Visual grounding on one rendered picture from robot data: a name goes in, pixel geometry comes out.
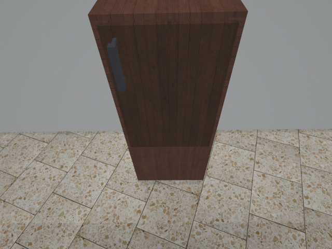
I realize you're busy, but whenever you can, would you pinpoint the handle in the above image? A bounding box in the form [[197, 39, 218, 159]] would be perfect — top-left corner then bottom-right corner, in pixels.
[[106, 38, 126, 92]]

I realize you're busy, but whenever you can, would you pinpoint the cupboard door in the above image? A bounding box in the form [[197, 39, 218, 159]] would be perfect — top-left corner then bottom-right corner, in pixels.
[[97, 20, 239, 147]]

